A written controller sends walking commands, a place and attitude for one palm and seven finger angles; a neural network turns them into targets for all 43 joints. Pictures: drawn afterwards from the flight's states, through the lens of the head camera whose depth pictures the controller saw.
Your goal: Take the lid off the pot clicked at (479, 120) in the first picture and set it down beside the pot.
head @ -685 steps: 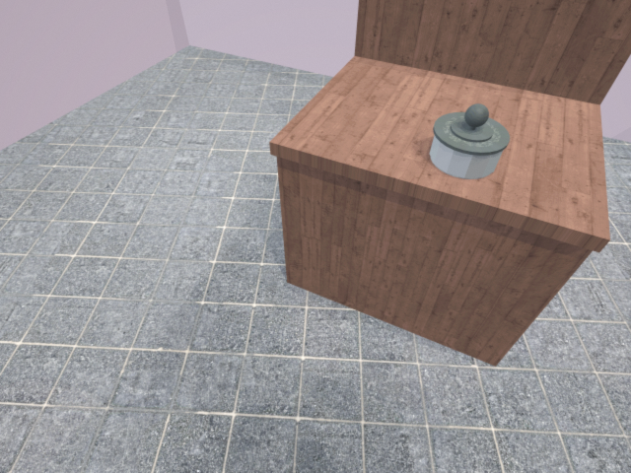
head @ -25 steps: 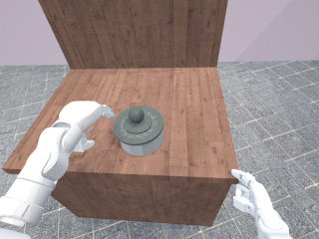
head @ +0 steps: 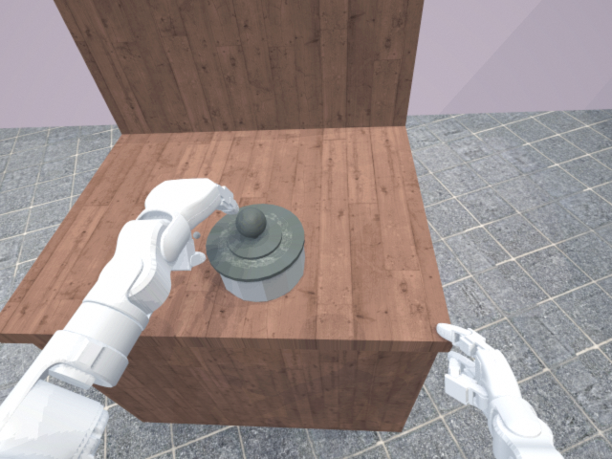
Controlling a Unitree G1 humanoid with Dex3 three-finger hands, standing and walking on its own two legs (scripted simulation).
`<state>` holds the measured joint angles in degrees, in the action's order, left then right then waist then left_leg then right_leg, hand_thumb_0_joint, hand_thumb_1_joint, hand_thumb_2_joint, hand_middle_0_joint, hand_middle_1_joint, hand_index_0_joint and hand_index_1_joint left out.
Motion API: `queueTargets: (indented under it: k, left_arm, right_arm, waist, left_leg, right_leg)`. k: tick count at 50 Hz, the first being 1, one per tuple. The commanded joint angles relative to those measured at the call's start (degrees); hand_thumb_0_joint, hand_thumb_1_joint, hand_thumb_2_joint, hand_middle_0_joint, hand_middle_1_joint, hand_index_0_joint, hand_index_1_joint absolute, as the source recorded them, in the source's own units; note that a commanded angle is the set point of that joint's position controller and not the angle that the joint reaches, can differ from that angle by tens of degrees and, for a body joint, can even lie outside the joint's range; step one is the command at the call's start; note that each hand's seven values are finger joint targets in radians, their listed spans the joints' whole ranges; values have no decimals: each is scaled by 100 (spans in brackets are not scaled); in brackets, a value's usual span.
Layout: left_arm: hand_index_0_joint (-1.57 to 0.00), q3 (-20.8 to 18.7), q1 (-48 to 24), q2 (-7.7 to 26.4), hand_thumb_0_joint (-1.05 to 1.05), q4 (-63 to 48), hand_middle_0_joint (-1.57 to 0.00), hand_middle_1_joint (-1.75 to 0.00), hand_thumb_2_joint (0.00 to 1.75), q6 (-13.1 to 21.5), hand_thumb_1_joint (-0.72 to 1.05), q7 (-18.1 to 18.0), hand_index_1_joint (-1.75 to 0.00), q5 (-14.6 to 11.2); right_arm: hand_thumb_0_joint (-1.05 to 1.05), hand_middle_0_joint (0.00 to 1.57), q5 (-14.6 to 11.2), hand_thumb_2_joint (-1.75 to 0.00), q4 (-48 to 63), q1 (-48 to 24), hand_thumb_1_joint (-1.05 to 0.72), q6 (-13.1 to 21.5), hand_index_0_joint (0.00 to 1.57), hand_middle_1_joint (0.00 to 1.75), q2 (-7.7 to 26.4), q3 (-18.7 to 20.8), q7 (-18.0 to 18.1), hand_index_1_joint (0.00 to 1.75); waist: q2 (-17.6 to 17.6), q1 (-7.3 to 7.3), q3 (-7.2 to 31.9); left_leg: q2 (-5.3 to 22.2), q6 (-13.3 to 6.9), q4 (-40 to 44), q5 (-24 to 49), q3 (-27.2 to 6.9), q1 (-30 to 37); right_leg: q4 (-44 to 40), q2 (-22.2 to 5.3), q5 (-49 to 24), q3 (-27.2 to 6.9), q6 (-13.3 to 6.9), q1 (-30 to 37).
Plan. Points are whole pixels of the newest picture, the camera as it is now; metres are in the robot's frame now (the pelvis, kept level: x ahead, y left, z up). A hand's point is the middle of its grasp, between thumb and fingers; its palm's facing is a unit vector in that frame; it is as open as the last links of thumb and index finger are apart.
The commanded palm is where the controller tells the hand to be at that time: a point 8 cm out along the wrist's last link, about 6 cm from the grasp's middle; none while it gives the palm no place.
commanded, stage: move the open hand above the knob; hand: left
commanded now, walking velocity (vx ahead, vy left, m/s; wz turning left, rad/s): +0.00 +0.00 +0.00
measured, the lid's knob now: (251, 222) +0.48 +0.11 +0.03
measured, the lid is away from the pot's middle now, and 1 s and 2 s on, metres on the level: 0.00 0.00 0.00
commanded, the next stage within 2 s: lower the open fingers around the knob in 1.24 s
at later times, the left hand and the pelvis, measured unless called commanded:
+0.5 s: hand (220, 201) +0.44 +0.14 +0.11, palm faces -0.24 -0.05 -0.97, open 10.5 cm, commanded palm +0.44 +0.13 +0.17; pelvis +0.00 +0.01 +0.00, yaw +0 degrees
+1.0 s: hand (228, 197) +0.45 +0.13 +0.11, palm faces -0.28 -0.05 -0.96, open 10.5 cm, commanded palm +0.45 +0.13 +0.17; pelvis +0.01 +0.02 +0.00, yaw +0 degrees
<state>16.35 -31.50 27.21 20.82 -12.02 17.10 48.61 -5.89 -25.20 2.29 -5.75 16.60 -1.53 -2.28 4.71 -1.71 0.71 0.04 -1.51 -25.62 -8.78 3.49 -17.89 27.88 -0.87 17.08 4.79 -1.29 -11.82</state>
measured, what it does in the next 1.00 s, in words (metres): stands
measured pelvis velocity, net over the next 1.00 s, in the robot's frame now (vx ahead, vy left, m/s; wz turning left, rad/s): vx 0.01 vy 0.02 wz -0.01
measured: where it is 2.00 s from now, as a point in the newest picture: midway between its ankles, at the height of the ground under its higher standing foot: outside the picture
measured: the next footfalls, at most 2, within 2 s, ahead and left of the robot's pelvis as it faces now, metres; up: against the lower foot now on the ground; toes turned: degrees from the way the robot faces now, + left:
none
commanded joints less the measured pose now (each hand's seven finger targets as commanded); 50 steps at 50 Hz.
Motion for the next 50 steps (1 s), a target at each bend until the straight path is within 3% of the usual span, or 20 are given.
queueTargets:
  k: [1, 4, 7, 11, 14, 15, 19, 20, 21, 23, 25, 27, 31, 32, 36, 37, 41, 42, 45, 50]
  left_arm:
    - [-79, -1125, -2956, 1631, 0, -700, -79, -8, 140, 77, -34, -348, -8, 135]
    - [-79, -706, -2966, 1075, 0, 92, -79, -8, 140, -43, -34, -383, -8, 152]
    - [-79, -267, -3142, 500, 0, -117, -79, -8, 140, -129, -34, -333, -8, 125]
    - [-79, -447, -3601, 803, 0, -437, -79, -8, 140, -90, -34, -272, -8, 152]
    - [-79, -434, -3942, 787, 0, 224, -79, -8, 140, -144, -34, -324, -8, 244]
    - [-79, -681, -4159, 1071, 0, 157, -79, -8, 140, -90, -34, -369, -8, 233]
    - [-79, -401, -4273, 632, 0, 152, -79, -8, 140, -100, -34, -489, -8, 261]
    - [-79, -481, -4069, 617, 0, 389, -79, -8, 140, -92, -34, -504, -8, 234]
    - [-79, -227, -3921, 328, 0, 822, -79, -8, 140, -182, -34, -515, -8, 251]
    - [-79, -58, -4187, 112, 0, 1106, -79, -8, 140, -315, -34, -542, -8, 288]
    - [-79, -288, -4514, 415, 0, 1008, -79, -8, 140, -320, -34, -549, -8, 301]
    - [-79, -15, -4881, 109, 0, 908, -79, -8, 140, -357, -34, -529, -8, 278]
    - [-79, -393, -4954, 574, 0, 1123, -79, -8, 140, -244, -34, -544, -8, 307]
    - [-79, -263, -4922, 397, 0, 1372, -79, -8, 140, -255, -34, -551, -8, 334]
    - [-79, -305, -4876, 425, 0, 1733, -79, -8, 140, -250, -34, -606, -8, 381]
    - [-79, -107, -5027, 182, 0, 1615, -79, -8, 140, -255, -34, -592, -8, 366]
    - [-79, -180, -5129, 205, 0, 1225, -79, -8, 140, -179, -34, -539, -8, 309]
    - [-79, -16, -5231, 18, 0, 1106, -79, -8, 140, -167, -34, -511, -8, 300]
    - [-79, 40, -5178, -126, 0, 1291, -79, -8, 140, -153, -34, -484, -8, 310]
    - [-79, -242, -5103, 169, 0, 1518, -79, -8, 140, -190, -34, -614, -8, 325]
  right_arm:
    - [0, 20, 98, -90, 144, -357, -90, -131, 20, 30, 503, 99, 180, 30]
    - [0, 20, 41, -90, 15, -261, -90, -187, 20, 30, 492, 81, 166, 30]
    - [0, 20, 41, -90, 134, -267, -90, -182, 20, 30, 460, 154, 81, 30]
    - [0, 20, 77, -90, 184, -262, -90, -198, 20, 30, 495, 175, 76, 30]
    - [0, 20, 56, -90, 25, -129, -90, -234, 20, 30, 482, 136, 126, 30]
    - [0, 20, 75, -90, -17, -53, -90, -226, 20, 30, 532, 155, 135, 30]
    - [0, 20, 93, -90, 28, -98, -90, -191, 20, 30, 440, 151, 118, 30]
    - [0, 20, 103, -90, 25, -47, -90, -173, 20, 30, 434, 173, 104, 30]
    - [0, 20, 88, -90, -44, -17, -90, -212, 20, 30, 432, 161, 101, 30]
    - [0, 20, 76, -90, -126, 40, -90, -252, 20, 30, 436, 180, 88, 30]
    - [0, 20, 86, -90, -102, 14, -90, -232, 20, 30, 498, 183, 101, 30]
    - [0, 20, 96, -90, -70, -7, -90, -217, 20, 30, 436, 193, 113, 30]
    - [0, 20, 121, -90, -114, 102, -90, -208, 20, 30, 469, 169, 185, 30]
    - [0, 20, 113, -90, -132, 102, -90, -203, 20, 30, 430, 142, 203, 30]
    - [0, 20, 120, -90, -164, 136, -90, -196, 20, 30, 448, 140, 246, 30]
    - [0, 20, 113, -90, -145, 129, -90, -189, 20, 30, 431, 141, 238, 30]
    - [0, 20, 151, -90, -64, 181, -90, -146, 20, 30, 441, 215, 218, 30]
    - [0, 20, 140, -90, -62, 168, -90, -137, 20, 30, 421, 218, 207, 30]
    - [0, 20, 132, -90, -129, 246, -90, -156, 20, 30, 424, 241, 181, 30]
    - [0, 20, 142, -90, -175, 262, -90, -162, 20, 30, 457, 208, 190, 30]
  waist:
    - [-205, 100, 1712]
    - [-341, 20, 1288]
    - [-181, -8, 1557]
    - [-130, -36, 2042]
    - [-273, -97, 1728]
    - [-319, -78, 1753]
    - [-47, -37, 2174]
    - [-119, -25, 2119]
    - [-236, -94, 1888]
    - [-343, -163, 1663]
    - [-428, -132, 1911]
    - [-236, -198, 2111]
    - [-249, -161, 2182]
    - [-321, -168, 2125]
    - [-410, -177, 1892]
    - [-291, -202, 1952]
    - [-161, -215, 2298]
    - [-163, -252, 2402]
    - [-250, -294, 2152]
    - [-228, -196, 2112]
  left_leg:
    - [-157, -213, 88, 534, -359, 1179]
    - [-113, -163, 122, 319, -345, 990]
    - [-132, -171, 54, 508, -360, 1197]
    - [-150, -209, -67, 873, -379, 1376]
    - [-137, -196, -41, 608, -379, 1208]
    - [-126, -200, -28, 630, -403, 1172]
    - [-121, -185, -97, 963, -414, 1430]
    - [-119, -176, -123, 1052, -432, 1346]
    - [-86, -162, -112, 922, -384, 1244]
    - [-68, -143, -85, 661, -379, 1118]
    - [-90, -159, -88, 728, -386, 1090]
    - [-113, -176, -134, 795, -390, 1303]
    - [-92, -184, -117, 798, -403, 1258]
    - [-115, -185, -117, 750, -387, 1215]
    - [-60, -168, -71, 609, -369, 1017]
    - [-80, -165, -72, 622, -388, 1104]
    - [-63, -193, -173, 966, -431, 1422]
    - [-79, -198, -196, 1061, -441, 1562]
    - [-52, -188, -232, 1151, -487, 1504]
    - [-57, -156, -162, 949, -479, 1337]
  right_leg:
    - [-459, 18, -1378, -353, -73, -90]
    - [-505, 37, -1133, -280, -68, -460]
    - [-440, 39, -1276, -256, -97, -522]
    - [-333, 24, -1692, -310, -108, -314]
    - [-362, 51, -1409, -259, -99, -591]
    - [-374, 33, -1436, -262, -118, -508]
    - [-247, 44, -1645, -259, -140, -512]
    - [-240, 43, -1691, -250, -155, -488]
    - [-255, 64, -1597, -229, -124, -641]
    - [-283, 83, -1363, -189, -117, -853]
    - [-267, 44, -1512, -256, -123, -646]
    - [-227, 49, -1562, -251, -123, -735]
    - [-210, 36, -1610, -282, -124, -598]
    - [-214, 50, -1566, -283, -118, -663]
    - [-247, 33, -1465, -278, -110, -688]
    - [-246, 40, -1436, -269, -119, -784]
    - [-214, 34, -1667, -277, -139, -744]
    - [-202, 50, -1699, -274, -134, -834]
    - [-203, 70, -1608, -213, -152, -1070]
    - [-185, 54, -1497, -228, -167, -960]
